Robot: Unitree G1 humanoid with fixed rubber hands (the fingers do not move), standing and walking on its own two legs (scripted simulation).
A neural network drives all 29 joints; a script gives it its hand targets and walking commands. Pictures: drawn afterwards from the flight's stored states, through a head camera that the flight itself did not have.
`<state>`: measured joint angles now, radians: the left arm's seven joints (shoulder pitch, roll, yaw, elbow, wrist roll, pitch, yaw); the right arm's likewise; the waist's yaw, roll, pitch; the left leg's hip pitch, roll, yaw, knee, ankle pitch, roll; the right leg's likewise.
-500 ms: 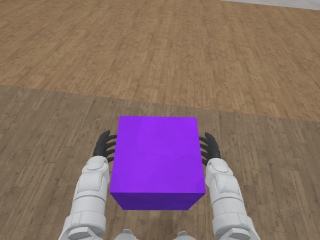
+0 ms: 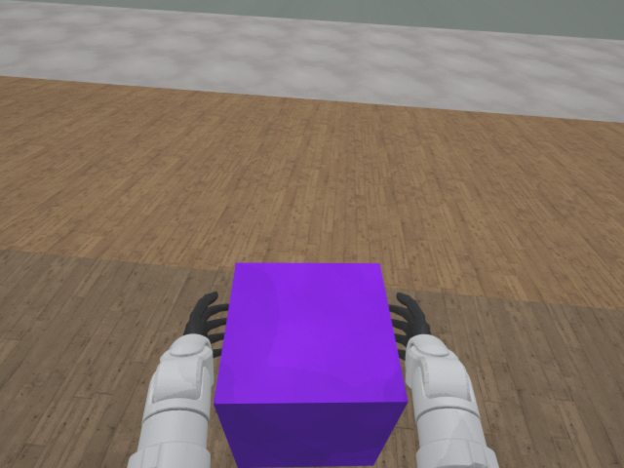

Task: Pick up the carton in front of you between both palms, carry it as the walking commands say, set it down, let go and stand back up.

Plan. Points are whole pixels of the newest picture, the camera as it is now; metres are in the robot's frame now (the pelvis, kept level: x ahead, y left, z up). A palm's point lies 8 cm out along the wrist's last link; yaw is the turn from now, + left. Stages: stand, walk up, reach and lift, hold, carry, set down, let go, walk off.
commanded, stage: reach and lift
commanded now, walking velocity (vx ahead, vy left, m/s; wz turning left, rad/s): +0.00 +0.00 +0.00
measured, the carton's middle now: (307, 368) +0.30 +0.00 -0.04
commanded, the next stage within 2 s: hold in 0.82 s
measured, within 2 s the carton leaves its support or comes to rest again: neither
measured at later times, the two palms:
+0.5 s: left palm (196, 335) +0.30 +0.15 +0.04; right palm (416, 336) +0.30 -0.15 +0.04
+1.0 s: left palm (194, 332) +0.29 +0.15 +0.06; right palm (423, 333) +0.30 -0.15 +0.06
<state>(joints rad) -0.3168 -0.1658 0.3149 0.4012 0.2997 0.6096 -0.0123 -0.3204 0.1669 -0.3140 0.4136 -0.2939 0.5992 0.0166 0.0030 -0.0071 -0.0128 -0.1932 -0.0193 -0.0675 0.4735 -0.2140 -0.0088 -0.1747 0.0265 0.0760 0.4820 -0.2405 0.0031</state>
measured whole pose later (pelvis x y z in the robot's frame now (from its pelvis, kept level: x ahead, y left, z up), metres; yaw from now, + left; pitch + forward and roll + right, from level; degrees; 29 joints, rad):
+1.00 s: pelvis +0.01 +0.00 +0.01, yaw +0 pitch -7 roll +0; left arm -0.22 -0.14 0.19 0.17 0.25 0.75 0.00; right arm -0.22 0.14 -0.19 0.18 -0.25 0.74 0.01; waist 0.00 -0.01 0.02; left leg -0.04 -0.02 -0.07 0.34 -0.17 -0.01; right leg -0.02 0.02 0.08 0.34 -0.20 0.00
